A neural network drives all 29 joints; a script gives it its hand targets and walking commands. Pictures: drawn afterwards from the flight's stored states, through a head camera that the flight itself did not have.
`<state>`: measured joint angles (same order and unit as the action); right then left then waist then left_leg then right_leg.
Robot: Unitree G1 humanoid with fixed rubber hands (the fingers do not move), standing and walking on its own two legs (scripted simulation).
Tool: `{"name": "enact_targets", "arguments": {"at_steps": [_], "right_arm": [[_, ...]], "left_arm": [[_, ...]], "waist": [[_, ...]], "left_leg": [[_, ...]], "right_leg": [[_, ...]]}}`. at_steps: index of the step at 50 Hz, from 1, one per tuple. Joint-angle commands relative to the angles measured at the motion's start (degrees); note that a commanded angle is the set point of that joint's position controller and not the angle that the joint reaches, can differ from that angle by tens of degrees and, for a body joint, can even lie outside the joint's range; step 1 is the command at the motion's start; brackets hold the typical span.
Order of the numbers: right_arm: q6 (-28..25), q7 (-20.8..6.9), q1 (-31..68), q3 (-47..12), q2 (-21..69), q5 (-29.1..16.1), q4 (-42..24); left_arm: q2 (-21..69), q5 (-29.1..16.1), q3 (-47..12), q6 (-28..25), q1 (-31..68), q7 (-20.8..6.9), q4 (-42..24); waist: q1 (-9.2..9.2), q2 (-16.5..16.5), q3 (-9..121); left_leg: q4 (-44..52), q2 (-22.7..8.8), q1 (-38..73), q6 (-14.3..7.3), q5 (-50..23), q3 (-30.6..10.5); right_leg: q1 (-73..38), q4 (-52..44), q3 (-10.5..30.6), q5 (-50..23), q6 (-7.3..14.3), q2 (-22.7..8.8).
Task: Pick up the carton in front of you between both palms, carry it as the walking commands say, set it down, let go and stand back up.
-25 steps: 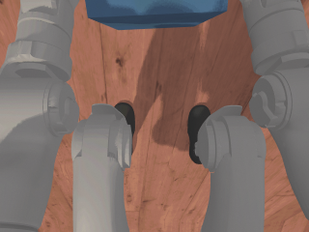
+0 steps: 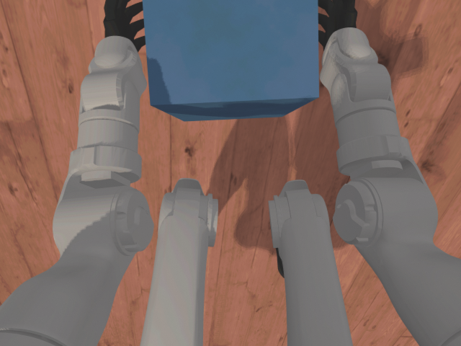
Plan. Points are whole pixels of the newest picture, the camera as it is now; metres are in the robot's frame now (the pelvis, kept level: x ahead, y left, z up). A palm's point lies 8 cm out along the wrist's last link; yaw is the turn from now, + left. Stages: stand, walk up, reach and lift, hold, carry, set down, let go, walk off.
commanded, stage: reach and lift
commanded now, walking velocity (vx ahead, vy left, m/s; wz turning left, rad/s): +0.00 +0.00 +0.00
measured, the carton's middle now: (230, 51) +0.54 +0.03 -0.16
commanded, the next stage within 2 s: none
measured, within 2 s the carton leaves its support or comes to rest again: neither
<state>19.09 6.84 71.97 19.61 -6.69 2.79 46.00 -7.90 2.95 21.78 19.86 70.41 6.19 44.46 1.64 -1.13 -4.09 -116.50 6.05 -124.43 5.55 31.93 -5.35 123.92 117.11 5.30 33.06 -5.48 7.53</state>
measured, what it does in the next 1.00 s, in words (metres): rises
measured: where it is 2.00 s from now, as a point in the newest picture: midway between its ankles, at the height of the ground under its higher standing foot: (237, 252)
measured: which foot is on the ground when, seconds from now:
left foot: down 0.00-1.00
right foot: down 0.00-1.00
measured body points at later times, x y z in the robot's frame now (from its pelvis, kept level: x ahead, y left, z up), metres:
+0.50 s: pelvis +0.01 +0.00 +0.11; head +0.26 +0.01 +0.49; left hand +0.50 +0.17 +0.05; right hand +0.51 -0.13 +0.05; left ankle +0.11 +0.14 -0.38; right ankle +0.11 -0.13 -0.38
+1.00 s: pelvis +0.06 +0.00 +0.26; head +0.19 +0.00 +0.69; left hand +0.45 +0.16 +0.21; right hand +0.45 -0.14 +0.21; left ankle +0.11 +0.14 -0.38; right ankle +0.11 -0.13 -0.38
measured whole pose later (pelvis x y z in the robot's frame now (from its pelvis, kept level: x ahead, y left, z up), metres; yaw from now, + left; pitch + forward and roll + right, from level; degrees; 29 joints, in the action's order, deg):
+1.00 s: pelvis +0.06 +0.00 +0.26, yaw +1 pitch +27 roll +0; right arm 18.7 3.5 32.5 20.7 6.0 10.4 35.7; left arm 4.9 10.9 20.9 19.5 32.7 2.8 35.8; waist 0.7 -0.7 12.3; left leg -65.4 4.7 -67.2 2.8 24.7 -7.7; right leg 66.6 65.8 7.6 25.7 -2.4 5.4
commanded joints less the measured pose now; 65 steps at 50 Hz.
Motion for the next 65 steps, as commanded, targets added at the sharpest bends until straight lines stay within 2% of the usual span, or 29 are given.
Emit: {"name": "enact_targets", "arguments": {"at_steps": [1,5,9,12,17,21,27,38,50,58,65], "right_arm": [[-0.2,-15.1,36.1,-19.3,61.0,-1.4,0.1],[0.0,-15.8,35.4,-12.5,60.1,3.3,3.7],[0.4,-16.6,35.7,-11.5,60.8,4.4,3.2],[1.0,-17.1,35.8,-13.8,63.1,3.3,1.0],[2.3,-17.7,34.0,-20.7,67.1,-0.3,-5.2],[3.1,-18.0,29.9,-25.9,69.6,-2.7,-8.8],[2.8,-18.0,21.0,-28.9,71.8,-3.3,-9.3],[-0.1,-17.1,6.5,-28.9,73.5,-1.2,-7.4],[-1.4,-17.0,-7.2,-32.4,74.4,-0.3,-10.0],[-0.1,-17.6,-16.3,-35.0,74.2,-0.1,-12.7],[3.6,-18.5,-23.7,-37.4,73.7,-0.7,-16.6]], "left_arm": [[60.8,-2.6,-22.1,-0.3,38.5,-17.6,-0.9],[60.7,2.0,-15.9,-0.1,37.6,-18.1,2.9],[61.4,3.5,-14.4,0.5,37.5,-18.4,2.6],[63.5,2.7,-16.4,1.0,37.3,-18.6,0.7],[67.4,-0.7,-23.1,2.2,35.6,-18.8,-5.0],[70.0,-3.1,-28.0,3.0,31.2,-18.9,-8.2],[72.5,-3.8,-31.2,2.7,22.5,-18.6,-9.0],[73.5,-1.4,-31.1,-0.4,8.3,-17.9,-6.9],[75.0,-0.6,-34.7,-1.9,-5.4,-17.7,-9.2],[75.4,-0.7,-37.7,-0.6,-14.5,-17.6,-12.0],[75.3,-1.5,-40.3,3.1,-21.7,-18.1,-15.9]], "waist": [[0.66,0.2,62.8],[0.31,0.7,59.9],[0.39,1.0,63.8],[0.53,0.9,69.5],[0.6,0.7,80.2],[0.48,0.7,82.4],[0.06,1.0,75.8],[-0.25,0.9,62.5],[-0.64,0.9,53.2],[-1.14,1.4,45.1],[-1.32,1.4,37.2]], "left_leg": [[15.1,2.8,31.2,-3.4,-10.9,12.1],[19.9,3.1,31.1,-3.9,-7.2,12.1],[23.4,3.2,34.9,-3.9,-6.8,12.0],[25.5,3.4,39.5,-3.7,-8.6,12.1],[28.2,3.6,49.2,-3.2,-14.4,11.9],[30.6,3.7,54.7,-2.7,-18.0,11.3],[35.5,3.8,59.1,-2.4,-20.0,10.0],[47.3,3.6,67.9,-3.3,-20.1,7.1],[61.0,2.5,84.1,-4.2,-24.1,3.8],[71.3,1.4,96.6,-4.3,-29.1,1.9],[80.4,0.5,107.1,-4.3,-34.4,1.1]], "right_leg": [[-29.3,-15.7,-11.3,-10.1,3.8,2.8],[-28.4,-20.4,-11.2,-6.3,4.3,3.0],[-31.7,-23.8,-11.2,-6.1,4.2,3.1],[-35.8,-25.9,-11.4,-7.8,3.9,3.1],[-43.7,-28.5,-11.5,-12.6,3.2,3.3],[-48.6,-31.0,-11.1,-15.8,2.8,3.4],[-53.4,-36.1,-9.8,-18.3,2.7,3.4],[-64.7,-48.2,-6.4,-19.6,3.1,2.9],[-80.8,-62.3,-3.1,-23.4,3.8,1.3],[-92.8,-72.6,-1.4,-28.3,4.3,0.2],[-103.5,-81.6,-1.0,-33.6,4.3,-0.7]]}}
